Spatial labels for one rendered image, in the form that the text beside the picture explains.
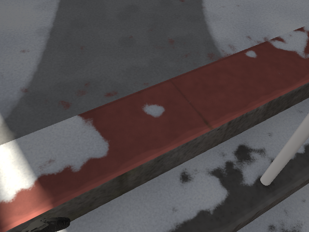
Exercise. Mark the robot left hand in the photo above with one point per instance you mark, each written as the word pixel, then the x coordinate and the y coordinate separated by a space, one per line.
pixel 52 224

